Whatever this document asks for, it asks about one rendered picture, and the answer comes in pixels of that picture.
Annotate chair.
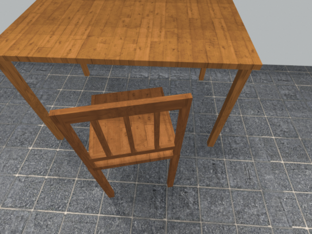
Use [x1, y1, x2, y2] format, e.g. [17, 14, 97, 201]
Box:
[49, 87, 193, 198]

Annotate table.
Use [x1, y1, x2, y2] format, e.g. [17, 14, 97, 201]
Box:
[0, 0, 263, 147]

